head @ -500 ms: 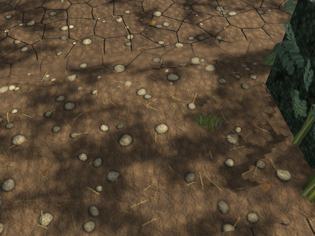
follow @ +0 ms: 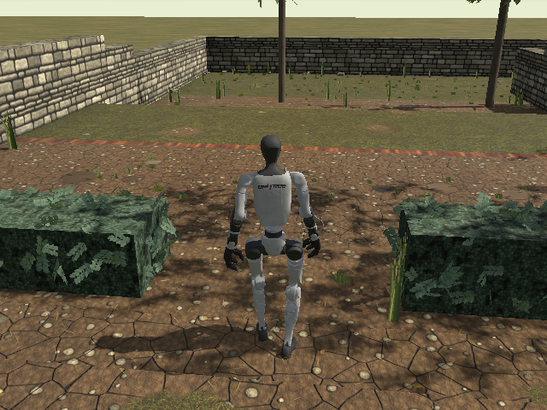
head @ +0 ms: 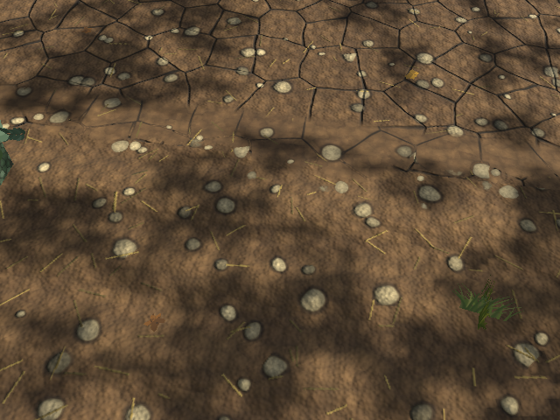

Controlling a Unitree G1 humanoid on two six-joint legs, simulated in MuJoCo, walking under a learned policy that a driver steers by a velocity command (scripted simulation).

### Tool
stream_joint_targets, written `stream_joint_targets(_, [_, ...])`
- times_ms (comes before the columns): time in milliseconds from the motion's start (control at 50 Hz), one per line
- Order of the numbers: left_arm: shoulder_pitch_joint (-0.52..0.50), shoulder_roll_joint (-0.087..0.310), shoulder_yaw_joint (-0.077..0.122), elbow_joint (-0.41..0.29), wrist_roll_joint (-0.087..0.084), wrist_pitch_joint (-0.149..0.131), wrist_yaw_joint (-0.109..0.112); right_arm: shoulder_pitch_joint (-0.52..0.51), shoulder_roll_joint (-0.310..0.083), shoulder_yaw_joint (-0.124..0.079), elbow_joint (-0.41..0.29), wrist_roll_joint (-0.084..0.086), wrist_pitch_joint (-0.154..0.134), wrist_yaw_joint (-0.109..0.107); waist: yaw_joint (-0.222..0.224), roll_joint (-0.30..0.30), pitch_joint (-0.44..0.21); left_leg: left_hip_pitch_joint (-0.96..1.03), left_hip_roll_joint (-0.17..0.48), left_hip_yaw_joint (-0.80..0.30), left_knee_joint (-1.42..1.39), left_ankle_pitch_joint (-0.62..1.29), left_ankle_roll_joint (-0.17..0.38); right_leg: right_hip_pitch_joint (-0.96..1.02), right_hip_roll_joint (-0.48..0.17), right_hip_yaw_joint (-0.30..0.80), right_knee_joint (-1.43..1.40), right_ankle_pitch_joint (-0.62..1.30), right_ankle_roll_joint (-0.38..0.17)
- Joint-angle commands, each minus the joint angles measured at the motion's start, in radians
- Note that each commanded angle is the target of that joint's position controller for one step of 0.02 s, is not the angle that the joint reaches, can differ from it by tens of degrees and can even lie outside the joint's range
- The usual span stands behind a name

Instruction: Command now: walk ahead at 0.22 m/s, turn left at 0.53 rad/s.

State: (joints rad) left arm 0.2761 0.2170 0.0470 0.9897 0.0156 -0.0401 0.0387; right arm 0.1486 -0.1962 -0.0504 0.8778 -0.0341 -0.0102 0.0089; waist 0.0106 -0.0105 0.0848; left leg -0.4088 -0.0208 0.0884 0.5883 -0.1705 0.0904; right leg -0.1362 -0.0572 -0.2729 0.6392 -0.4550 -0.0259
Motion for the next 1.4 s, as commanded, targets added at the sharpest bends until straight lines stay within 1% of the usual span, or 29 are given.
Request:
stream_joint_targets(20, [0.062,0.067,0.016,-0.138,-0.002,0.009,-0.025,0.255,-0.312,-0.091,-0.012,0.009,-0.005,-0.010,-0.076,0.335,-0.307,0.528,0.394,-0.733,-0.251,0.135,0.331,-0.454,0.099,0.101,0.658,-0.237,0.016])
stream_joint_targets(40, [-0.011,0.108,0.021,-0.135,0.028,0.015,-0.032,0.259,-0.278,-0.084,-0.011,0.029,0.009,-0.006,-0.097,0.133,-0.288,0.471,0.384,-0.753,-0.321,-0.153,0.320,-0.517,0.045,0.296,0.690,-0.193,0.007])
stream_joint_targets(60, [-0.066,0.106,0.023,-0.146,0.016,0.011,-0.041,0.192,-0.217,-0.067,-0.016,0.020,0.016,-0.010,-0.080,0.089,-0.142,0.345,0.353,-0.658,-0.358,-0.349,0.283,-0.562,0.012,0.298,0.663,-0.089,-0.001])
stream_joint_targets(80, [-0.086,0.108,0.025,-0.144,0.009,0.001,-0.045,0.142,-0.162,-0.049,-0.022,0.017,0.019,-0.012,-0.046,0.041,-0.057,0.243,0.302,-0.583,-0.413,-0.395,0.219,-0.542,-0.023,0.296,0.560,0.018,-0.003])
stream_joint_targets(120, [-0.045,0.099,0.024,-0.118,0.030,0.007,-0.048,0.091,-0.120,-0.034,-0.031,0.022,0.001,-0.020,-0.007,0.085,-0.053,0.182,0.211,-0.455,-0.453,-0.260,0.147,-0.431,-0.042,0.290,0.446,0.143,0.009])
stream_joint_targets(180, [-0.029,0.084,0.024,-0.100,0.025,0.021,-0.054,0.155,-0.135,-0.037,0.000,0.025,-0.035,-0.014,-0.009,0.056,-0.092,0.244,0.177,-0.375,-0.458,-0.107,0.134,-0.412,-0.039,0.281,0.380,0.217,0.029])
stream_joint_targets(300, [-0.156,0.096,0.036,-0.137,0.019,0.024,-0.058,0.246,-0.168,-0.041,0.028,0.028,-0.049,-0.012,-0.058,0.076,-0.039,0.362,0.200,-0.392,-0.518,-0.182,0.110,-0.567,-0.050,0.283,0.231,0.309,0.063])
stream_joint_targets(420, [-0.220,0.084,0.034,-0.170,0.019,0.013,-0.060,0.305,-0.157,-0.032,0.053,0.021,-0.065,-0.017,-0.077,0.074,-0.021,0.439,0.217,-0.368,-0.513,-0.110,0.138,-0.620,-0.045,0.276,0.149,0.352,0.065])
stream_joint_targets(560, [-0.327,0.069,0.018,-0.244,0.013,-0.009,-0.071,0.374,-0.157,-0.025,0.097,0.010,-0.079,-0.023,-0.100,0.097,0.015,0.493,0.234,-0.306,-0.412,0.223,0.143,-0.563,-0.008,0.234,-0.005,0.311,0.015])
stream_joint_targets(620, [-0.256,0.079,0.021,-0.247,0.005,-0.020,-0.066,0.339,-0.179,-0.027,0.103,0.010,-0.080,-0.025,-0.045,0.108,-0.005,0.448,0.240,-0.274,-0.330,0.448,0.104,-0.374,0.035,0.206,-0.084,0.263,-0.032])
stream_joint_targets(660, [-0.016,0.109,0.042,-0.169,0.008,-0.033,-0.047,0.303,-0.184,-0.025,0.104,0.019,-0.081,-0.020,0.068,0.048,-0.126,0.363,0.168,-0.192,-0.054,0.665,0.060,-0.020,0.092,0.181,-0.184,0.303,-0.070])
stream_joint_targets(680, [0.167,0.180,0.062,-0.132,0.030,-0.043,-0.032,0.292,-0.157,-0.014,0.081,0.026,-0.084,-0.017,0.138,-0.035,-0.246,0.192,0.109,-0.143,0.216,0.445,0.035,0.230,-0.074,0.368,-0.223,0.169,-0.119])
stream_joint_targets(700, [0.245,0.297,0.083,-0.117,0.046,-0.046,-0.033,0.374,-0.051,0.006,0.057,0.044,-0.085,-0.012,0.092,-0.263,-0.321,-0.139,-0.070,-0.063,0.564,-0.252,-0.012,0.445,-0.355,0.850,-0.334,0.088,-0.218])
stream_joint_targets(720, [0.177,0.246,0.072,-0.121,0.012,-0.032,-0.041,0.367,-0.146,-0.017,0.072,0.017,-0.081,-0.015,0.063,-0.152,-0.278,-0.225,-0.046,-0.173,0.681,-0.310,0.011,0.356,-0.353,0.984,-0.405,0.059,-0.237])
stream_joint_targets(740, [0.060,0.175,0.054,-0.144,0.001,-0.029,-0.047,0.305,-0.153,-0.022,0.061,0.012,-0.078,-0.010,0.018,-0.064,-0.145,-0.249,0.020,-0.174,0.693,-0.216,0.018,0.228,-0.316,0.812,-0.397,0.066,-0.221])
stream_joint_targets(760, [0.001,0.118,0.037,-0.153,-0.001,-0.034,-0.053,0.252,-0.133,-0.015,0.049,0.011,-0.079,-0.002,0.006,-0.017,-0.088,-0.225,0.058,-0.163,0.642,-0.145,0.014,0.119,-0.261,0.686,-0.426,0.172,-0.204])
stream_joint_targets(800, [-0.013,0.072,0.020,-0.135,0.000,-0.047,-0.048,0.242,-0.111,-0.013,0.048,-0.003,-0.058,0.009,-0.033,-0.067,-0.060,-0.159,0.099,-0.142,0.562,-0.096,-0.009,0.026,-0.172,0.530,-0.464,0.323,-0.158])
stream_joint_targets(860, [0.067,0.087,0.020,-0.092,-0.008,-0.066,-0.045,0.219,-0.088,-0.009,0.044,-0.007,-0.036,0.023,-0.046,-0.060,-0.065,-0.171,0.101,-0.106,0.527,-0.062,-0.036,0.028,-0.149,0.444,-0.477,0.534,-0.168])
stream_joint_targets(980, [0.165,0.087,0.013,-0.048,-0.012,-0.065,-0.043,-0.040,-0.073,0.004,-0.037,0.000,-0.027,0.029,-0.003,-0.051,-0.008,-0.277,0.112,-0.044,0.275,0.111,-0.077,0.069,-0.101,0.342,-0.508,0.675,-0.154])
stream_joint_targets(1100, [0.240,0.103,0.011,-0.007,-0.002,-0.062,-0.030,-0.205,-0.068,0.020,-0.090,0.008,-0.036,0.024,0.036,-0.059,0.014,-0.214,0.068,-0.010,0.021,0.167,-0.042,0.193,-0.135,0.324,-0.485,0.781,-0.150])
stream_joint_targets(1160, [0.212,0.121,0.015,0.001,0.006,-0.057,-0.021,-0.162,-0.092,0.010,-0.085,0.008,-0.046,0.015,-0.004,-0.064,-0.010,-0.116,0.029,-0.003,-0.039,0.063,0.006,0.262,-0.162,0.310,-0.382,1.008,-0.140])
stream_joint_targets(1200, [0.189,0.138,0.018,0.004,0.009,-0.049,-0.021,0.035,-0.126,-0.009,-0.020,0.005,-0.058,0.000,-0.087,-0.060,-0.116,0.122,-0.030,0.019,-0.108,0.023,0.048,0.259,-0.138,0.286,-0.142,1.173,-0.116])
stream_joint_targets(1220, [0.179,0.130,0.013,-0.005,0.001,-0.048,-0.023,0.198,-0.161,-0.025,0.028,-0.011,-0.069,-0.010,-0.152,-0.035,-0.206,0.366,0.029,-0.040,-0.130,0.056,0.084,0.121,-0.105,0.260,0.066,1.022,-0.101])
stream_joint_targets(1240, [0.216,0.065,-0.004,-0.045,-0.023,-0.049,-0.030,0.338,-0.259,-0.049,0.043,-0.037,-0.072,-0.022,-0.163,0.113,-0.343,0.644,0.303,-0.383,-0.148,-0.036,0.161,-0.151,-0.012,0.205,0.408,0.584,-0.071])
stream_joint_targets(1260, [0.289,0.059,0.004,-0.035,-0.035,-0.046,-0.035,0.314,-0.276,-0.059,0.047,-0.008,-0.056,-0.010,-0.114,0.255,-0.418,0.743,0.460,-0.794,-0.292,-0.051,0.275,-0.398,0.151,0.253,0.680,-0.071,-0.053])
stream_joint_targets(1280, [0.196,0.126,0.021,-0.046,-0.008,-0.039,-0.030,0.198,-0.225,-0.049,0.029,0.020,-0.049,-0.003,-0.081,0.091,-0.256,0.612,0.403,-0.666,-0.312,-0.121,0.239,-0.486,0.070,0.332,0.710,0.001,-0.068])
stream_joint_targets(1320, [0.098,0.086,0.015,-0.068,-0.005,-0.044,-0.040,0.085,-0.119,-0.019,0.021,0.018,-0.060,0.000,-0.031,0.027,-0.069,0.348,0.311,-0.434,-0.393,-0.042,0.170,-0.450,-0.002,0.327,0.594,0.125,-0.067])
stream_joint_targets(1360, [0.120,0.058,0.011,-0.059,0.021,-0.019,-0.053,0.095,-0.088,-0.007,0.051,0.019,-0.076,-0.007,0.015,0.056,-0.045,0.242,0.241,-0.312,-0.432,0.051,0.123,-0.363,-0.031,0.320,0.509,0.163,-0.045])
stream_joint_targets(1400, [0.108,0.049,0.011,-0.063,0.024,-0.004,-0.063,0.147,-0.107,-0.010,0.077,0.024,-0.092,-0.008,0.024,0.058,-0.052,0.237,0.225,-0.265,-0.451,0.138,0.128,-0.368,-0.035,0.297,0.477,0.190,-0.027])
